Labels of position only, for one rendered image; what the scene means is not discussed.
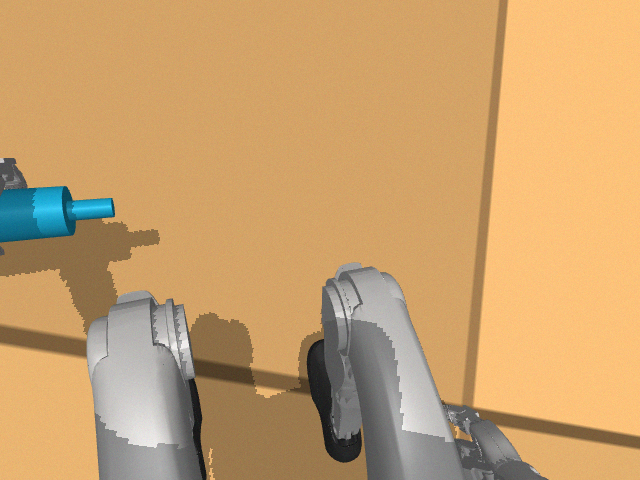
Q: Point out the right robot arm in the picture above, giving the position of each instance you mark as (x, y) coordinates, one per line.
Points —
(517, 470)

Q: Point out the left robot hand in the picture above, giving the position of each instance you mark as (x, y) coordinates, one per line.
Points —
(10, 178)

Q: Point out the bottle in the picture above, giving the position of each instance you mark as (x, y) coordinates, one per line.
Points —
(46, 212)

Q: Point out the right robot foot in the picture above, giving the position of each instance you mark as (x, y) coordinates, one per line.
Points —
(339, 449)

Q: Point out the left robot foot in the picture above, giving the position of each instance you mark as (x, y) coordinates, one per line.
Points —
(197, 426)

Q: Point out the right robot hand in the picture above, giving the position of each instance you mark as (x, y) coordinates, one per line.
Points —
(490, 447)

